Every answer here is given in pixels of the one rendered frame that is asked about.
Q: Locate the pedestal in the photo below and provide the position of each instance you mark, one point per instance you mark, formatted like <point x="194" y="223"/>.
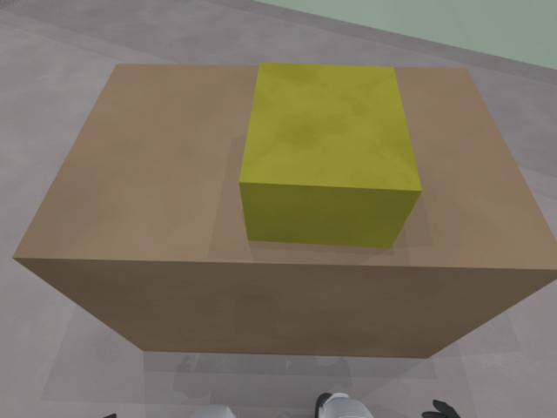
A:
<point x="144" y="228"/>

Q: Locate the right robot hand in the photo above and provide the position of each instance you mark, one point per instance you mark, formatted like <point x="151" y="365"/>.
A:
<point x="446" y="411"/>

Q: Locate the robot right shin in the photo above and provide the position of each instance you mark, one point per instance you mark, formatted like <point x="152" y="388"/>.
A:
<point x="337" y="395"/>

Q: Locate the right robot thigh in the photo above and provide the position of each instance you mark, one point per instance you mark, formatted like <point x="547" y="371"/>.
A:
<point x="343" y="407"/>

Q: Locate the carton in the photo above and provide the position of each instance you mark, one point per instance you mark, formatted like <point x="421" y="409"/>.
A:
<point x="328" y="158"/>

